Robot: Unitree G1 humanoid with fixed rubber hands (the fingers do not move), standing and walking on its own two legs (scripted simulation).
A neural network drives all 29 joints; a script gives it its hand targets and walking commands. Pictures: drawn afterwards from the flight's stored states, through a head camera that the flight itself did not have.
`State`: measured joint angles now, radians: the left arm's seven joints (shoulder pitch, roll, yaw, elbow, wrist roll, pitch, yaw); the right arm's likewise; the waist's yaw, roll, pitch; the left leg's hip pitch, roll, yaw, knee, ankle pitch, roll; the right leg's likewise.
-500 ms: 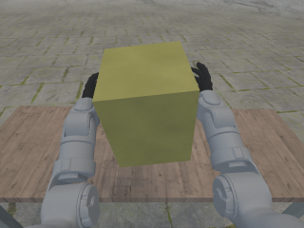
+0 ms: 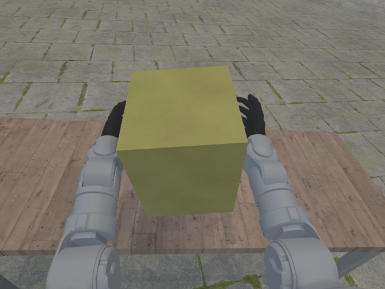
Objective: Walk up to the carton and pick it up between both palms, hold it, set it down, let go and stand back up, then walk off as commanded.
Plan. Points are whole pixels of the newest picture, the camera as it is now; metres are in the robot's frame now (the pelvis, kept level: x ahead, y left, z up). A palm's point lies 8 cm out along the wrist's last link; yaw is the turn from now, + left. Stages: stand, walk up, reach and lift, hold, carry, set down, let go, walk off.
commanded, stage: set down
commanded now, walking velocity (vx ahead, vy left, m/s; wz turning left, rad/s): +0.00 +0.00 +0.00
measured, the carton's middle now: (185, 145) +0.40 -0.02 +0.12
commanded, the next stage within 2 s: none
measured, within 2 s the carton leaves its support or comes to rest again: neither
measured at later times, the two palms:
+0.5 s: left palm (123, 140) +0.42 +0.11 +0.12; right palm (257, 139) +0.38 -0.18 +0.15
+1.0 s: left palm (128, 143) +0.43 +0.10 +0.09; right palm (256, 147) +0.38 -0.18 +0.12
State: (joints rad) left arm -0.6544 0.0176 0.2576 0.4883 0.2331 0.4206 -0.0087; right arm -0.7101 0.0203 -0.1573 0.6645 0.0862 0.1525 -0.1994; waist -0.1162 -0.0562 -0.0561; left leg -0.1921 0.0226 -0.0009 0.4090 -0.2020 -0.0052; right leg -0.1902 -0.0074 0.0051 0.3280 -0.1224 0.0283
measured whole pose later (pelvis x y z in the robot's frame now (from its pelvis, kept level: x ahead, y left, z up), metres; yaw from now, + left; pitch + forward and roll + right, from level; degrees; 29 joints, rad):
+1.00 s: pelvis +0.02 +0.00 +0.00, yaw +0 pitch +1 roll -1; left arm -0.69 0.04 0.27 0.77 0.23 0.18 -0.05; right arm -0.63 0.09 -0.25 0.68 0.03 0.02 -0.20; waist -0.16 -0.06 -0.03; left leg -0.19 0.02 0.00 0.41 -0.23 -0.01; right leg -0.19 -0.01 0.00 0.33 -0.15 0.03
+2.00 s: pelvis +0.04 +0.00 +0.00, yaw +0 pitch +2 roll -1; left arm -0.77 0.07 0.35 1.08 0.23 -0.03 -0.10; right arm -0.58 0.20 -0.46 0.80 -0.19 -0.18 -0.19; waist -0.17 -0.05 0.01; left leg -0.19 0.02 0.00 0.41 -0.25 -0.01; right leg -0.19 -0.01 0.00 0.33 -0.17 0.03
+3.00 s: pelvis +0.04 +0.00 +0.00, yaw +0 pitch +3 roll -1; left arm -0.77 0.06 0.43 1.19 0.30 -0.22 -0.11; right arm -0.56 0.22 -0.60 0.98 -0.30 -0.46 -0.19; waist -0.15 -0.05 0.06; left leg -0.21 0.02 0.00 0.41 -0.25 -0.01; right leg -0.21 -0.01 0.00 0.33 -0.17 0.03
